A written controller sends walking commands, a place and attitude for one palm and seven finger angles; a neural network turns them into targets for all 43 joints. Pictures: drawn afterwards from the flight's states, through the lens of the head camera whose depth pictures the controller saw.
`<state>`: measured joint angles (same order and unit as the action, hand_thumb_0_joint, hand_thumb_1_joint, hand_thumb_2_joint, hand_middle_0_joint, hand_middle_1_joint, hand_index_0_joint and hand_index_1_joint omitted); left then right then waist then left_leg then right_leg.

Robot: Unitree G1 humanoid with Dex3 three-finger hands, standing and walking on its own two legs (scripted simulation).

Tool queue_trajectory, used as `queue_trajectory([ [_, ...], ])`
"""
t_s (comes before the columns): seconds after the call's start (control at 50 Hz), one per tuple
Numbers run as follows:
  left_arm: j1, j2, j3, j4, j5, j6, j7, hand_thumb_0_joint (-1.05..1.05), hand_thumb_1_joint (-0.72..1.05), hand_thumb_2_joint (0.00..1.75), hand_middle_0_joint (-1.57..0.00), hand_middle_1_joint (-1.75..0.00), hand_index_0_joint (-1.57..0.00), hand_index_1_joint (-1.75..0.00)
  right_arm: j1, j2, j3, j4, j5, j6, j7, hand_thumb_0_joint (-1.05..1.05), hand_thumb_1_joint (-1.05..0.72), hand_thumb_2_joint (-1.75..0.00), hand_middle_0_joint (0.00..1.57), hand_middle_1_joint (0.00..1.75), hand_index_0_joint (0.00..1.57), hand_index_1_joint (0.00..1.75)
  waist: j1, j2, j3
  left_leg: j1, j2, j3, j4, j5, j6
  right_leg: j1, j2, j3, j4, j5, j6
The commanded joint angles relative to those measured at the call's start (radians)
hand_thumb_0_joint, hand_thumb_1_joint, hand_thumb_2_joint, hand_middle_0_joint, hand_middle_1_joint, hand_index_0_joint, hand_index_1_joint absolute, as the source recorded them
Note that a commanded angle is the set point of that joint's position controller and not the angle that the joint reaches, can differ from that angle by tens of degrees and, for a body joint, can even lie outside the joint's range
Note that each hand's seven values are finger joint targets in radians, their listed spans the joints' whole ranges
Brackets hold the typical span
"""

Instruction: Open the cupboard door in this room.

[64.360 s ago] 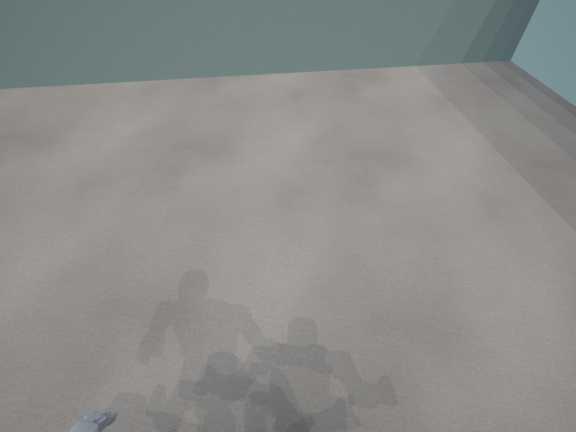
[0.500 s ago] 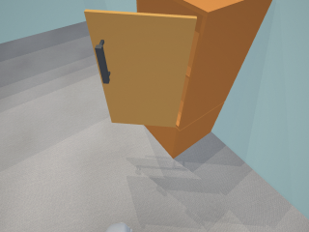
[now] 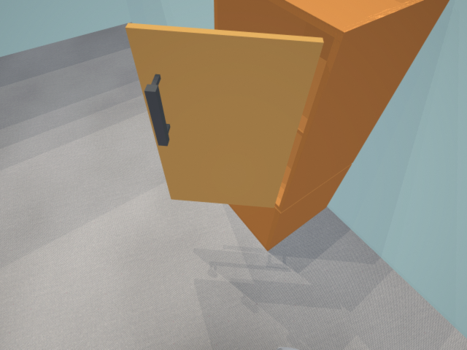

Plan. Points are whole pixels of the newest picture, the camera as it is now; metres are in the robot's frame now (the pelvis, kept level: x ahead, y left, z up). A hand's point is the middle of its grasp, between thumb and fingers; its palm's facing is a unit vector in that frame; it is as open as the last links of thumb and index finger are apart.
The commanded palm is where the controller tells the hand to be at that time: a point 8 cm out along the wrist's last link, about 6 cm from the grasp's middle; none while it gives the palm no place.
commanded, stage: come to a stop and stand still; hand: left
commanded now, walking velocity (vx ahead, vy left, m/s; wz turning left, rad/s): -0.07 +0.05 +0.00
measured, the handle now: (160, 111) +0.57 +0.21 +0.04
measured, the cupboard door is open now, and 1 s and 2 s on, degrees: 49 49 49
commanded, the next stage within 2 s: look again from close up in 0.84 s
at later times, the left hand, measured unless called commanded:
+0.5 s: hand out of the picture +0.02 +0.16 -0.18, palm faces +0.09 -0.97 -0.21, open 7.3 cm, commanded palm none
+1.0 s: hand out of the picture -0.01 +0.17 -0.18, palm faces +0.00 -0.99 -0.16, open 7.4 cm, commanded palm none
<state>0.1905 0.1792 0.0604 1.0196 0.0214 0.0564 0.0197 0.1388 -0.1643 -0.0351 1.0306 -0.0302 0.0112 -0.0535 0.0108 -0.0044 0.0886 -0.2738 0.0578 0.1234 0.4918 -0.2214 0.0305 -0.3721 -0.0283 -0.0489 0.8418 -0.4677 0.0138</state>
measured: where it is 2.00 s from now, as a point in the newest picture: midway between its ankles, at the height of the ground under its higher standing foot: outside the picture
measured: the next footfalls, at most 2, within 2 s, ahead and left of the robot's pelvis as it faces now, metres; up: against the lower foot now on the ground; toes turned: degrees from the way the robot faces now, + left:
right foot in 0.10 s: +0.02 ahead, -0.15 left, +0.00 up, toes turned -4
left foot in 0.48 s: +0.01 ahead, +0.09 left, +0.00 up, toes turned +4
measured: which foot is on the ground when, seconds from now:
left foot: down 0.00-0.10, up 0.12-0.46, down 0.48-1.00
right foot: up 0.00-0.08, down 0.10-1.00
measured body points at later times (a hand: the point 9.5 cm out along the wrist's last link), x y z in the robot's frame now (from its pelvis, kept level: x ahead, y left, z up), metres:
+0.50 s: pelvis -0.02 -0.03 -0.01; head +0.01 -0.02 +0.44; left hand +0.02 +0.21 -0.16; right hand +0.04 -0.27 -0.15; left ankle -0.03 +0.09 -0.74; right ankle -0.02 -0.14 -0.74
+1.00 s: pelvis +0.00 +0.00 +0.00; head +0.01 +0.02 +0.45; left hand -0.01 +0.22 -0.17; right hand +0.01 -0.23 -0.15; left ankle -0.03 +0.09 -0.74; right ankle -0.01 -0.14 -0.74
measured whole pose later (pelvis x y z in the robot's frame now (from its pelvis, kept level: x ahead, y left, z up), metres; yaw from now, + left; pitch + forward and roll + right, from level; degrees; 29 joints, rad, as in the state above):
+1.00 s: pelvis +0.00 +0.00 +0.00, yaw +0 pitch +0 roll +0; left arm 0.29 0.17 0.00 1.09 0.03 0.00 0.02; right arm 0.28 -0.15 0.00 1.08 -0.02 -0.02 -0.02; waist 0.00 -0.05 0.03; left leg -0.17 -0.03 0.08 0.44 -0.27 0.04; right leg -0.20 -0.07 -0.04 0.46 -0.26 0.03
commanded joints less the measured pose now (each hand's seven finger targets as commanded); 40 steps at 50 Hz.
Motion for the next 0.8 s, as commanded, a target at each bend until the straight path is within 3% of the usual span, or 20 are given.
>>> queue_trajectory([
  [0.0, 0.111, 0.054, 0.013, -0.049, -0.005, -0.009, 0.002, 0.00, 0.90, 0.90, -0.20, -0.30, -0.20, -0.30, 0.058, -0.202, -0.061, -0.036, 0.004, 0.007, -0.003, 0.00, -0.90, -0.90, 0.20, 0.30, 0.20, 0.30, -0.002, 0.194, -0.147, 0.092, 0.257, -0.181, -0.080, 0.537, 0.115, 0.098, -0.004, -0.004, -0.160, 0.111, -0.006],
  [0.04, 0.155, 0.079, 0.015, -0.044, 0.000, -0.026, 0.005, 0.00, 0.90, 0.90, -0.20, -0.30, -0.20, -0.30, 0.058, -0.182, -0.061, -0.042, 0.013, 0.011, 0.007, 0.00, -0.90, -0.90, 0.20, 0.30, 0.20, 0.30, 0.023, 0.104, -0.153, 0.037, 0.178, -0.142, 0.006, 0.339, 0.050, 0.216, -0.018, 0.006, -0.398, 0.333, -0.012],
  [0.06, 0.142, 0.137, 0.021, -0.049, 0.009, -0.038, 0.011, 0.00, 0.90, 0.90, -0.20, -0.30, -0.20, -0.30, 0.076, -0.133, -0.056, -0.047, 0.023, 0.014, 0.015, 0.00, -0.90, -0.90, 0.20, 0.30, 0.20, 0.30, 0.012, -0.079, -0.157, -0.029, 0.077, -0.074, 0.110, 0.104, -0.012, 0.251, -0.142, 0.162, -0.483, 0.498, -0.047],
  [0.08, 0.106, 0.201, 0.025, -0.055, 0.009, -0.049, 0.015, 0.00, 0.90, 0.90, -0.20, -0.30, -0.20, -0.30, 0.071, -0.075, -0.042, -0.067, 0.027, 0.023, 0.026, 0.00, -0.90, -0.90, 0.20, 0.30, 0.20, 0.30, 0.005, -0.274, -0.114, -0.115, -0.040, -0.026, 0.233, -0.287, -0.060, 0.212, -0.326, 0.320, -0.537, 0.623, -0.142],
  [0.1, 0.089, 0.204, 0.013, -0.062, 0.005, -0.055, 0.014, 0.00, 0.90, 0.90, -0.20, -0.30, -0.20, -0.30, 0.051, -0.091, -0.043, -0.068, 0.026, 0.039, 0.032, 0.00, -0.90, -0.90, 0.20, 0.30, 0.20, 0.30, 0.025, -0.216, -0.114, -0.079, -0.036, -0.105, 0.371, -0.383, -0.056, 0.108, -0.381, 0.321, -0.576, 0.515, -0.211],
  [0.12, 0.052, 0.188, 0.010, -0.073, 0.006, -0.054, 0.017, 0.00, 0.90, 0.90, -0.20, -0.30, -0.20, -0.30, 0.035, -0.071, -0.043, -0.071, 0.022, 0.044, 0.038, 0.00, -0.90, -0.90, 0.20, 0.30, 0.20, 0.30, 0.007, -0.100, -0.072, -0.081, -0.040, -0.124, 0.411, -0.338, -0.054, 0.077, -0.343, 0.273, -0.577, 0.502, -0.217],
  [0.16, 0.026, 0.165, 0.006, -0.056, 0.002, -0.065, 0.021, 0.00, 0.90, 0.90, -0.20, -0.30, -0.20, -0.30, 0.048, -0.088, -0.036, -0.041, 0.018, 0.042, 0.034, 0.00, -0.90, -0.90, 0.20, 0.30, 0.20, 0.30, -0.003, -0.219, -0.076, -0.165, -0.029, -0.133, 0.459, -0.289, -0.067, 0.206, -0.285, 0.240, -0.500, 0.758, -0.196],
  [0.2, 0.041, 0.164, 0.005, -0.054, -0.002, -0.072, 0.020, 0.00, 0.90, 0.90, -0.20, -0.30, -0.20, -0.30, 0.067, -0.099, -0.037, -0.034, 0.024, 0.036, 0.038, 0.00, -0.90, -0.90, 0.20, 0.30, 0.20, 0.30, 0.003, -0.199, -0.094, -0.167, -0.035, -0.133, 0.427, -0.257, -0.079, 0.275, -0.274, 0.190, -0.471, 0.878, -0.183],
  [0.24, 0.065, 0.186, 0.015, -0.047, 0.000, -0.071, 0.023, 0.00, 0.90, 0.90, -0.20, -0.30, -0.20, -0.30, 0.052, -0.094, -0.031, -0.033, 0.026, 0.033, 0.041, 0.00, -0.90, -0.90, 0.20, 0.30, 0.20, 0.30, 0.024, -0.151, -0.106, -0.160, -0.042, -0.115, 0.353, -0.255, -0.085, 0.326, -0.285, 0.190, -0.463, 0.893, -0.187],
  [0.3, 0.095, 0.204, 0.024, -0.031, 0.001, -0.071, 0.024, 0.00, 0.90, 0.90, -0.20, -0.30, -0.20, -0.30, 0.041, -0.088, -0.027, -0.045, 0.025, 0.025, 0.041, 0.00, -0.90, -0.90, 0.20, 0.30, 0.20, 0.30, 0.045, -0.149, -0.120, -0.140, -0.051, -0.103, 0.236, -0.251, -0.088, 0.378, -0.300, 0.215, -0.445, 0.917, -0.201],
  [0.36, 0.074, 0.204, 0.024, -0.024, -0.001, -0.067, 0.024, 0.00, 0.90, 0.90, -0.20, -0.30, -0.20, -0.30, 0.081, -0.076, -0.023, -0.032, 0.027, 0.020, 0.038, 0.00, -0.90, -0.90, 0.20, 0.30, 0.20, 0.30, 0.025, -0.148, -0.123, -0.035, -0.065, -0.077, 0.066, -0.158, -0.086, 0.328, -0.276, 0.194, -0.422, 0.855, -0.174],
  [0.4, 0.035, 0.185, 0.018, -0.022, -0.009, -0.063, 0.021, 0.00, 0.90, 0.90, -0.20, -0.30, -0.20, -0.30, 0.138, -0.077, -0.021, -0.008, 0.024, 0.011, 0.036, 0.00, -0.90, -0.90, 0.20, 0.30, 0.20, 0.30, -0.009, -0.153, -0.121, 0.118, -0.060, -0.072, -0.093, 0.018, -0.073, 0.214, -0.226, 0.158, -0.401, 0.673, -0.117],
  [0.42, 0.029, 0.157, 0.011, -0.029, -0.011, -0.060, 0.016, 0.00, 0.90, 0.90, -0.20, -0.30, -0.20, -0.30, 0.147, -0.096, -0.024, -0.004, 0.021, 0.004, 0.034, 0.00, -0.90, -0.90, 0.20, 0.30, 0.20, 0.30, -0.010, -0.094, -0.123, 0.189, -0.011, -0.113, -0.114, 0.098, -0.052, 0.138, -0.173, 0.123, -0.373, 0.524, -0.079],
  [0.44, 0.039, 0.120, 0.003, -0.034, -0.015, -0.054, 0.012, 0.00, 0.90, 0.90, -0.20, -0.30, -0.20, -0.30, 0.140, -0.136, -0.028, -0.012, 0.016, -0.003, 0.030, 0.00, -0.90, -0.90, 0.20, 0.30, 0.20, 0.30, -0.003, 0.044, -0.139, 0.193, 0.086, -0.209, -0.110, 0.214, -0.007, 0.105, -0.108, 0.075, -0.354, 0.382, -0.039],
  [0.46, 0.048, 0.092, -0.005, -0.030, -0.014, -0.049, 0.013, 0.00, 0.90, 0.90, -0.20, -0.30, -0.20, -0.30, 0.116, -0.163, -0.027, -0.020, 0.013, -0.003, 0.027, 0.00, -0.90, -0.90, 0.20, 0.30, 0.20, 0.30, 0.011, 0.107, -0.128, 0.112, 0.153, -0.256, -0.131, 0.224, 0.037, 0.148, -0.071, 0.031, -0.363, 0.243, -0.017],
  [0.48, 0.047, 0.080, -0.007, -0.025, -0.008, -0.044, 0.015, 0.00, 0.90, 0.90, -0.20, -0.30, -0.20, -0.30, 0.085, -0.167, -0.023, -0.025, 0.010, 0.004, 0.027, 0.00, -0.90, -0.90, 0.20, 0.30, 0.20, 0.30, 0.019, 0.076, -0.082, 0.009, 0.149, -0.233, -0.156, 0.064, 0.041, 0.197, -0.055, 0.026, -0.391, 0.175, -0.014],
  [0.52, 0.043, 0.089, -0.010, -0.003, -0.001, -0.032, 0.007, 0.00, 0.90, 0.90, -0.20, -0.30, -0.20, -0.30, 0.050, -0.140, -0.015, -0.025, 0.011, 0.004, 0.028, 0.00, -0.90, -0.90, 0.20, 0.30, 0.20, 0.30, 0.022, 0.115, 0.004, -0.053, 0.083, -0.219, -0.213, -0.117, 0.009, 0.187, -0.056, 0.040, -0.419, 0.190, -0.026],
  [0.58, 0.065, 0.084, -0.021, 0.020, -0.002, -0.037, 0.001, 0.00, 0.90, 0.90, -0.20, -0.30, -0.20, -0.30, 0.076, -0.136, -0.008, -0.018, 0.012, -0.002, 0.025, 0.00, -0.90, -0.90, 0.20, 0.30, 0.20, 0.30, 0.013, 0.102, 0.023, -0.053, 0.071, -0.220, -0.252, -0.174, 0.001, 0.190, -0.056, 0.046, -0.436, 0.223, -0.028],
  [0.7, 0.097, 0.077, -0.033, 0.055, -0.005, -0.057, 0.002, 0.00, 0.90, 0.90, -0.20, -0.30, -0.20, -0.30, 0.126, -0.120, -0.001, 0.005, 0.019, -0.020, 0.022, 0.00, -0.90, -0.90, 0.20, 0.30, 0.20, 0.30, -0.002, -0.011, -0.053, 0.070, 0.053, -0.182, -0.205, -0.015, -0.004, 0.188, -0.079, 0.068, -0.481, 0.293, -0.024],
  [0.78, 0.114, 0.074, -0.039, 0.074, -0.008, -0.064, 0.005, 0.00, 0.90, 0.90, -0.20, -0.30, -0.20, -0.30, 0.144, -0.107, 0.007, 0.029, 0.021, -0.030, 0.019, 0.00, -0.90, -0.90, 0.20, 0.30, 0.20, 0.30, -0.003, 0.004, -0.066, 0.111, 0.048, -0.162, -0.181, 0.104, -0.008, 0.194, -0.088, 0.072, -0.489, 0.338, -0.022],
])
